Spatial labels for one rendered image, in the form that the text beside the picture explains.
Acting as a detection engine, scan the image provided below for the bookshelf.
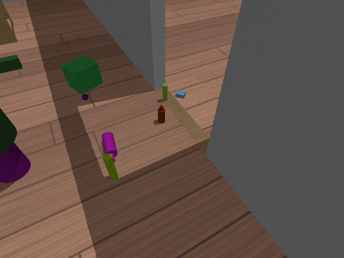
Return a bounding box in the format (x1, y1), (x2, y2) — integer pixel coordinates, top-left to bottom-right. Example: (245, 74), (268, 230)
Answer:
(0, 0), (18, 45)

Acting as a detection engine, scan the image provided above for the potted plant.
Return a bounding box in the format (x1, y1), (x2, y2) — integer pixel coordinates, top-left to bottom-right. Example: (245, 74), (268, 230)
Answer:
(0, 108), (31, 183)

